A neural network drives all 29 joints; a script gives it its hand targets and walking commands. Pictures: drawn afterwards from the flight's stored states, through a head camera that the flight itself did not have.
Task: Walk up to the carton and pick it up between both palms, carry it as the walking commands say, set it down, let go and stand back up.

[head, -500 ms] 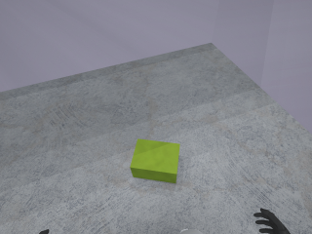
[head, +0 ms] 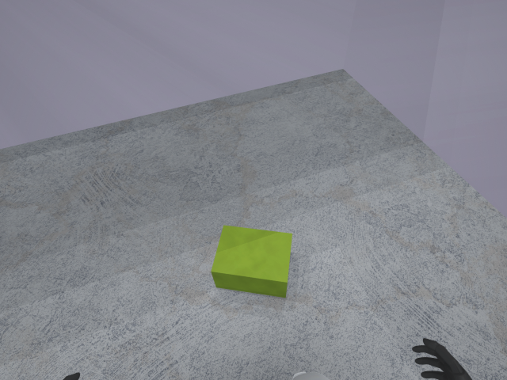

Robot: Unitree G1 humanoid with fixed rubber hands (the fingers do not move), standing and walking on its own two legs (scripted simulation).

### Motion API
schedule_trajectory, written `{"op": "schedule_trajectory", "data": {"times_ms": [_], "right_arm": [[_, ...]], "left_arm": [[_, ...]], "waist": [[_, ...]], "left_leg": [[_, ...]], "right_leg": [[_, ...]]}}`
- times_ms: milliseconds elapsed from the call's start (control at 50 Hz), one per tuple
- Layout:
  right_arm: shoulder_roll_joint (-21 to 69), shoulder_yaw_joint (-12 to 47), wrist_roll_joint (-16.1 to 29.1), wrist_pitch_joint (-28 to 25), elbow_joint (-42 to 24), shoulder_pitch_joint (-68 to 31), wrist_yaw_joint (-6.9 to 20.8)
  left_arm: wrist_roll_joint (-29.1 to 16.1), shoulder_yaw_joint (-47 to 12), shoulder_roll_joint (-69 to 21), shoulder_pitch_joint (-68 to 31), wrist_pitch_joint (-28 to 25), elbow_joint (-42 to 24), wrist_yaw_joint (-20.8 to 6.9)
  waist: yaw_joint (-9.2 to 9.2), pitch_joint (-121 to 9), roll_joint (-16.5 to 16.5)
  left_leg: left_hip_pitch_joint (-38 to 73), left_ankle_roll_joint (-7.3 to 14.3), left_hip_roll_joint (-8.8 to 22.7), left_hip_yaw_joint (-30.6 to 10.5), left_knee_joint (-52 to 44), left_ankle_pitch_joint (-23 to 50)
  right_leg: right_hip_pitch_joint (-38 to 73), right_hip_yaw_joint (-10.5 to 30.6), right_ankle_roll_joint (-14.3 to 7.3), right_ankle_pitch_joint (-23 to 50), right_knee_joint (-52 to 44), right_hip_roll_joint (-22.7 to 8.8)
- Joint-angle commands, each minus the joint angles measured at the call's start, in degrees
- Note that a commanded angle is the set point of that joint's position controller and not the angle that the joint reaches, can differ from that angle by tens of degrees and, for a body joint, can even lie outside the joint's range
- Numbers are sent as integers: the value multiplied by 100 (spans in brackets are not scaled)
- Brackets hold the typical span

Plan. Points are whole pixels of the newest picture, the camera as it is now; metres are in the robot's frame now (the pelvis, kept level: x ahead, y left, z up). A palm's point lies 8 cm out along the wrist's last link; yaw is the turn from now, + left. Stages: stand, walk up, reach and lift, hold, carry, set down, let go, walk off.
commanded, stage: walk up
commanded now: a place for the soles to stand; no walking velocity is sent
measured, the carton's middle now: (253, 260) +0.65 +0.03 -0.67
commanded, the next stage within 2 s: none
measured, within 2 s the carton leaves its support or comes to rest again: neither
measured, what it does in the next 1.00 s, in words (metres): walks ahead: left foot, then right foot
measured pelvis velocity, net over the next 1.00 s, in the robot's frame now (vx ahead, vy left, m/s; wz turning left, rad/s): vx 0.13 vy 0.10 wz -0.18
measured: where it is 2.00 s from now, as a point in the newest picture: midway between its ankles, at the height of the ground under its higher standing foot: outside the picture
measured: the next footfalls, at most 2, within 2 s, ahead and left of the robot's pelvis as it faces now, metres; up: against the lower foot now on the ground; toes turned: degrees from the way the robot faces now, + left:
left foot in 0.38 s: +0.10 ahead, +0.20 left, +0.00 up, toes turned -5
right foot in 0.90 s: +0.23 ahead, +0.00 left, +0.00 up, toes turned -9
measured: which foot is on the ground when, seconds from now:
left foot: down 0.00-0.12, up 0.14-0.36, down 0.38-0.94, up 0.96-1.00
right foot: down 0.00-0.38, up 0.40-0.88, down 0.90-1.00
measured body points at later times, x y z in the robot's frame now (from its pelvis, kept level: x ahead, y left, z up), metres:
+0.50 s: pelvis +0.05 +0.12 +0.01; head +0.05 +0.11 +0.46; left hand +0.15 +0.45 -0.08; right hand +0.11 -0.19 -0.10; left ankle +0.06 +0.20 -0.71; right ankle +0.04 -0.07 -0.66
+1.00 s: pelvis +0.13 +0.10 +0.01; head +0.14 +0.08 +0.45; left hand +0.27 +0.41 -0.08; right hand +0.13 -0.21 -0.11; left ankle +0.08 +0.21 -0.67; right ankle +0.20 +0.01 -0.71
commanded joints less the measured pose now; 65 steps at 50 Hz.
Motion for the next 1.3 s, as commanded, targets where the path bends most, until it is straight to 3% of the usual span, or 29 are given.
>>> {"op": "schedule_trajectory", "data": {"times_ms": [0, 20, 60, 100, 120, 180, 280, 320, 340, 360, 380, 400, 440, 480, 500, 540, 640, 720, 820, 860, 880, 900, 920, 960, 1000, 1100, 1180, 1240, 1280], "right_arm": [[-1177, -600, -97, -143, -57, -326, -62], [-1577, -840, -334, -103, -511, -372, 102], [-1485, -894, -350, -22, -533, -442, 234], [-1287, -887, -360, -34, -582, -460, 236], [-1248, -863, -392, -76, -596, -554, 248], [-1362, -900, -397, -90, -529, -275, 227], [-1266, -861, -369, -88, -470, -120, 210], [-1241, -907, -348, -158, -307, 271, 211], [-1429, -989, -354, -184, -68, 881, 141], [-1828, -1149, -396, -208, 67, 1340, 120], [-2015, -1143, -358, -240, -92, 969, 96], [-2059, -1135, -301, -230, -155, 648, 108], [-1778, -1068, -199, -218, -153, 472, 115], [-1399, -949, -184, -265, -116, 474, 110], [-1337, -906, -161, -276, -174, 526, 106], [-1220, -854, -177, -288, -87, 895, 103], [-1350, -870, -143, -244, -33, 1305, 59], [-1381, -884, -86, -212, -73, 1600, 34], [-1341, -833, -64, -168, -181, 1279, 45], [-1121, -707, -30, -167, -319, 932, 71], [-939, -631, -17, -209, -438, 816, 64], [-583, -482, -27, -220, -567, 1079, 62], [-1124, -610, -51, -160, -494, 875, 6], [-1258, -668, -88, -72, -325, 773, 34], [-1032, -628, -104, -34, -126, 1133, 133], [-867, -585, -90, -53, 177, 1161, 68], [-929, -632, -134, -152, 350, 1043, -52], [-1325, -605, -204, -207, 203, 380, -144], [-1331, -524, -145, -222, 143, -232, -139]], "left_arm": [[35, 232, 1292, -143, -140, -309, 88], [8, 575, 1714, 791, -214, -201, 112], [89, 670, 1990, 1053, -264, -10, 134], [121, 758, 2177, 1062, -308, -55, 179], [74, 801, 2112, 1173, -342, -91, 206], [-32, 790, 1959, 1109, -392, -192, 291], [-36, 773, 1895, 935, -381, -404, 302], [-46, 717, 1827, 522, -322, -431, 268], [-60, 560, 1506, 260, -313, -539, 267], [-55, 373, 978, 188, -323, -547, 278], [-52, 391, 981, 229, -342, -566, 336], [-43, 439, 1428, 199, -310, -461, 371], [-102, 506, 1704, 340, -258, -243, 258], [-94, 469, 1443, 648, -202, -47, 139], [-106, 459, 1234, 684, -177, 29, 118], [-130, 453, 1149, 508, -134, -53, 113], [-106, 330, 1087, -165, -120, -370, 92], [-79, 283, 1026, -469, -116, -496, 72], [-97, 249, 957, -260, -179, -365, 18], [-62, 377, 1067, 589, -281, -130, 49], [-35, 497, 1382, 1301, -297, 34, 118], [-31, 728, 2027, 1886, -330, 2, 207], [-134, 684, 2072, 1690, -325, -91, 225], [-155, 548, 1687, 842, -337, -186, 262], [-87, 527, 1621, 500, -323, -232, 219], [32, 380, 1377, 212, -252, -188, 72], [-24, 239, 1201, -253, -124, -304, 40], [-99, 131, 913, -341, -52, -216, 26], [-81, 157, 861, -39, -15, -38, -8]], "waist": [[-231, -463, -241], [-148, -565, 248], [31, 53, -198], [158, 294, -838], [176, 227, -618], [80, -646, -477], [12, -758, -930], [-329, -684, -785], [-713, -716, -287], [-996, -687, 1040], [-790, -251, 1248], [-635, 146, 569], [-430, 620, 84], [-242, 966, 170], [-252, 778, 607], [-336, 757, 736], [-591, 463, 853], [-673, 349, 798], [-451, 351, 976], [114, -119, 557], [481, -545, 51], [684, -1241, -1249], [530, -942, -837], [156, -170, 103], [-34, 227, -329], [-60, -154, -1001], [-212, -441, -843], [10, 149, 149], [244, 167, 341]], "left_leg": [[536, 389, 393, -860, -963, -320], [288, 538, 352, -991, -559, -1913], [-815, 412, -10, -1060, -1, -2635], [-1977, 241, -334, -1056, 1049, -1737], [-2471, 215, -222, -1374, 1220, -1515], [-2213, 149, -149, -1350, 892, -955], [-1441, 102, -114, -975, 252, -675], [-24, 191, -188, -785, -953, 197], [1189, 354, -34, -946, -1744, 262], [2339, 644, 972, -2516, -2487, -507], [2253, 771, 1694, -3646, -2903, -865], [1610, 677, 1821, -3522, -2875, -1193], [992, 380, 1500, -3072, -2861, -1026], [560, -108, 871, -1993, -2837, 280], [664, -122, 839, -1724, -2730, 1001], [774, -169, 622, -1503, -2592, 1806], [1737, 185, 797, -1433, -2295, 3226], [1935, 345, 1054, -1629, -2251, 3203], [1261, 615, 1028, -1413, -1891, 3044], [37, 475, 692, -951, -871, 3039], [-805, 280, 357, -646, 295, 2998], [-1849, -32, -454, -306, 2337, 1016], [-2270, 26, -487, -933, 2780, -1059], [-2084, 168, -46, -1308, 2489, -880], [-1560, 130, 133, -968, 1688, -607], [-372, 35, 94, -583, 130, 84], [732, 167, -204, -507, -982, 571], [-349, 609, 820, -2306, -2523, -1145], [-1030, 851, 1231, -2468, -2740, -1569]], "right_leg": [[-369, 1195, -619, 816, -1049, -757], [-238, 1479, -782, -1208, -1069, -882], [-237, 2669, -1049, -3607, -1963, -1220], [653, 4167, -1428, -3511, -2559, -1819], [1280, 4403, -1564, -2566, -2516, -1995], [2537, 3387, -1311, 679, -1842, -1739], [1779, 2545, -1265, 946, -1559, -1586], [624, 1776, -977, 600, -1189, -1186], [-463, 978, -564, -24, -433, -582], [-1928, 116, -248, -919, 1066, 124], [-2903, -66, -116, -1418, 1949, 128], [-2802, 102, -63, -1104, 2147, -329], [-2227, -223, -44, -481, 2063, -624], [-1785, -338, -79, 161, 2033, -547], [-1606, -479, -60, 236, 1911, -457], [-1449, -575, -36, 317, 1637, -443], [-1675, -974, 5, -7, 748, -514], [-1612, -1191, -77, -280, 312, -586], [-682, -1594, -181, -120, -484, -513], [1462, -1483, -346, 561, -1204, -365], [2663, -750, -629, 445, -1371, -662], [3557, 2332, -1422, 235, -1875, -2594], [2986, 3126, -1949, -114, -2222, -3013], [1673, 2205, -1714, -309, -2417, -2786], [899, 1359, -1300, -859, -2557, -2267], [6, 382, -1100, -237, -2383, -1830], [-522, 71, -758, -723, -1611, -1528], [-477, -215, -244, -1280, -903, -917], [471, -604, -99, -532, -357, -626]]}}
